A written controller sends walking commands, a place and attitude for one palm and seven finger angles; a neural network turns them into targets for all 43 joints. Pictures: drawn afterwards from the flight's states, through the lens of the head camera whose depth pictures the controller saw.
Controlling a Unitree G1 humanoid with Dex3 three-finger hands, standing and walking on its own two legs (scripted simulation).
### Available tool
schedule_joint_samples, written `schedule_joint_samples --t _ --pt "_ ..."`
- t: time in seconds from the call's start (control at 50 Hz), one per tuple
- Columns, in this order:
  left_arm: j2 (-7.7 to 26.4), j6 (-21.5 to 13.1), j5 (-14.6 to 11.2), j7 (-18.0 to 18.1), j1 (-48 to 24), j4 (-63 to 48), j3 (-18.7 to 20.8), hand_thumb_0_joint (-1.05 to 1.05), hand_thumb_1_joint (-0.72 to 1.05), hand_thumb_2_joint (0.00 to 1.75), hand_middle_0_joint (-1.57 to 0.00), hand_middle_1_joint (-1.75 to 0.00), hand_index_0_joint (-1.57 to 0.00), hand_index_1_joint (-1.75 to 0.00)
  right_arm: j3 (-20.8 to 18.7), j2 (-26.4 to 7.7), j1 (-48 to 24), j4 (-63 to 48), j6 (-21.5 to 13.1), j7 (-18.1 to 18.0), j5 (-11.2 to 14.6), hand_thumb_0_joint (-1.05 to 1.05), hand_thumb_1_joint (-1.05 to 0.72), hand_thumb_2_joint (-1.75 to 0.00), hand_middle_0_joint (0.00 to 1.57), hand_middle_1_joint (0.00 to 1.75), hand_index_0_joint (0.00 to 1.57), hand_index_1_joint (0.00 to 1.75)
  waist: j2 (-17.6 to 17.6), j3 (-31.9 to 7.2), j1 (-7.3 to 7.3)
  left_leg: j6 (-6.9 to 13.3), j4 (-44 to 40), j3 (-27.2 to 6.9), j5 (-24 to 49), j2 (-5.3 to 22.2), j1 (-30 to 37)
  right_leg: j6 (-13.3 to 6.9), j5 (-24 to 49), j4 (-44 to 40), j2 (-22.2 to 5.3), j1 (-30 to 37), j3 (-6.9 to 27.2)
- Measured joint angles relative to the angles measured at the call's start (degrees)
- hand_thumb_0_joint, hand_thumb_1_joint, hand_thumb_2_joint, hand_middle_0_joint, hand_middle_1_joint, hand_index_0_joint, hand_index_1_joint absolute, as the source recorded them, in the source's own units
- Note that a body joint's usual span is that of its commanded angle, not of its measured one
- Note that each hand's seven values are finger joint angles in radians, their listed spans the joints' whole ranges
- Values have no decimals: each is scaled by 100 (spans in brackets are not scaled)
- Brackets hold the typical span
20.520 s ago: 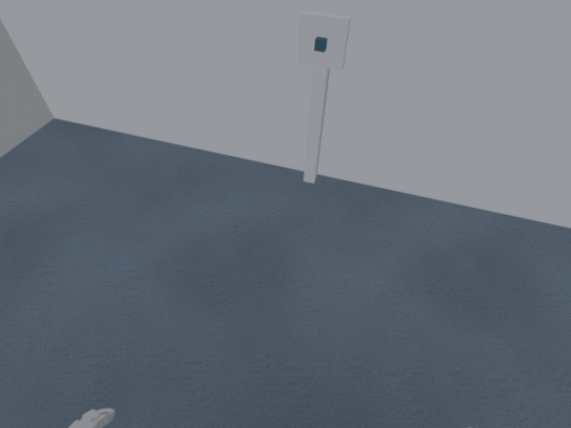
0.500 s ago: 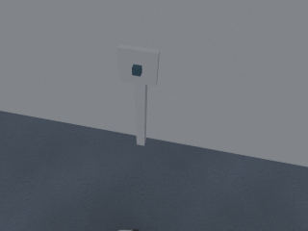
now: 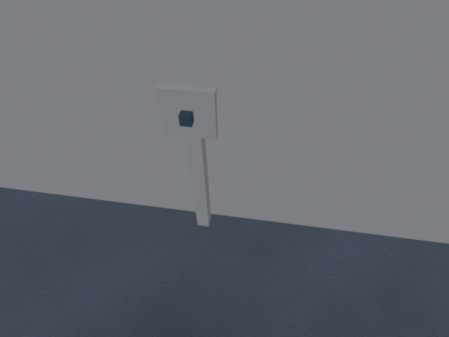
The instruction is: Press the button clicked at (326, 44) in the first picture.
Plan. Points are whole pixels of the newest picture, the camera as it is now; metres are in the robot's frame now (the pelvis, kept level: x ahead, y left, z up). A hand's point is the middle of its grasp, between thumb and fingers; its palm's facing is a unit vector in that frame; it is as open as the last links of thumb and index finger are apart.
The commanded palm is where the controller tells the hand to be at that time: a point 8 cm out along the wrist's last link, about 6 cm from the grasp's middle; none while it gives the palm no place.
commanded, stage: let the arm hang, fingers relaxed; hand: left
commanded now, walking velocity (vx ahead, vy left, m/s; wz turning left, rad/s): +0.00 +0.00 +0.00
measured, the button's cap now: (186, 118) +0.73 +0.16 -0.05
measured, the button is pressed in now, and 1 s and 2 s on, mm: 0 0 0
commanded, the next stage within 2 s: stand and wait in 0.14 s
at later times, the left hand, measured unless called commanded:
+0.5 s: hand out of the picture +0.01 +0.15 -0.17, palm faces +0.01 -0.98 -0.20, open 7.4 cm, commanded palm none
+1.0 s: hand out of the picture +0.03 +0.16 -0.17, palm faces +0.01 -0.98 -0.21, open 7.4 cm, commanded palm none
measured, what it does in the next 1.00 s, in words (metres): stands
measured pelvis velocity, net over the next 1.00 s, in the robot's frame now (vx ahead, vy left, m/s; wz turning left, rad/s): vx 0.03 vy -0.01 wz -0.03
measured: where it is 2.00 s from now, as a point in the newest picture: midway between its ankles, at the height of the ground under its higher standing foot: outside the picture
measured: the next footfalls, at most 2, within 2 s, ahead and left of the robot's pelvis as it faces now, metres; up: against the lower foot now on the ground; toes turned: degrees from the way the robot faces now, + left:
none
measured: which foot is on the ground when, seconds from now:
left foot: down 0.00-1.00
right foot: down 0.00-1.00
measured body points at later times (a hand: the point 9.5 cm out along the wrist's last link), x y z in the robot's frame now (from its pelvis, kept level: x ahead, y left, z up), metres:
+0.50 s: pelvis +0.02 -0.01 +0.00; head +0.05 -0.02 +0.45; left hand +0.01 +0.20 -0.16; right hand +0.01 -0.22 -0.17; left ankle +0.08 +0.11 -0.74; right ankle -0.03 -0.09 -0.74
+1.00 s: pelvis +0.03 -0.01 +0.00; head +0.05 -0.02 +0.45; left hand +0.03 +0.21 -0.16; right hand +0.03 -0.24 -0.16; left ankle +0.08 +0.11 -0.74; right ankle -0.03 -0.09 -0.74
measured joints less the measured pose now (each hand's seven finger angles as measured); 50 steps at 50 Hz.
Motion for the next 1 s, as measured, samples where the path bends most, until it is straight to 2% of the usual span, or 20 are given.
schedule_joint_samples --t 0.18,0.38,0.62,1.0 --pt "45 -22 -36 25 -25 -3 32 1 92 89 -20 -30 -20 -30 31 106 113 81 -13 -16 11 1 -92 -90 20 30 20 30 -16 124 -34 -69 41 -1 -125 85 68 -64 4 -166 87 152 20" --pt "-41 7 -49 38 118 67 32 0 91 89 -20 -30 -20 -29 41 183 143 138 -2 -42 21 1 -91 -90 20 30 20 30 -9 236 -10 -91 58 37 -219 118 125 -94 -28 -227 115 230 67" --pt "-96 -5 -42 47 216 101 29 0 91 89 -20 -30 -20 -29 24 121 71 120 -26 -74 29 1 -92 -89 20 30 20 30 -39 230 31 -100 50 75 -285 130 202 -104 -57 -278 120 316 110" --pt "27 -32 -43 35 128 50 37 0 91 89 -20 -30 -20 -29 27 64 7 92 -40 -59 31 1 -91 -89 20 30 20 30 -68 186 25 -107 18 98 -318 144 283 -108 -46 -372 128 417 138"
